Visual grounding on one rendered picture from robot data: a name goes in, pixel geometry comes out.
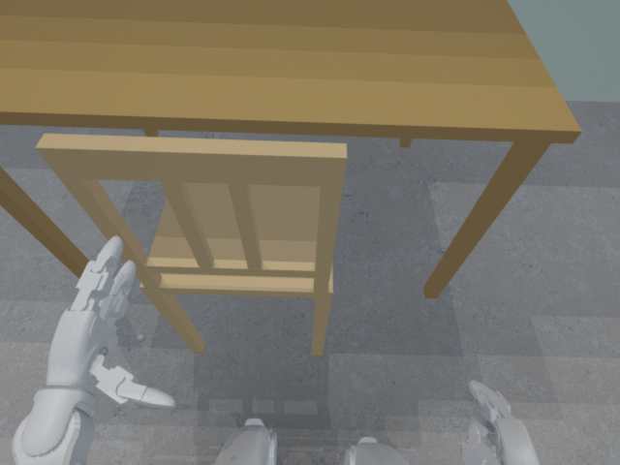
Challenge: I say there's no chair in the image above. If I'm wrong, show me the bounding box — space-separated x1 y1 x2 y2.
35 134 347 357

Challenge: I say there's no robot left thigh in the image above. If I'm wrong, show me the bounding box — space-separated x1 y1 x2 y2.
213 425 277 465

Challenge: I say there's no robot left forearm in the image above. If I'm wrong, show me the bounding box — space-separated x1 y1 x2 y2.
12 386 99 465

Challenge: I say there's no left robot hand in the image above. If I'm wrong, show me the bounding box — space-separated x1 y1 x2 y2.
46 235 175 409

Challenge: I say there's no table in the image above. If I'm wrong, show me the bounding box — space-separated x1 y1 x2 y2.
0 0 582 298

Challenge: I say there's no right robot hand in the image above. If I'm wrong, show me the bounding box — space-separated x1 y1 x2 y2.
461 380 540 465

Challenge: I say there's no left robot shin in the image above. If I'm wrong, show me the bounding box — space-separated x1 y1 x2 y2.
245 418 264 426

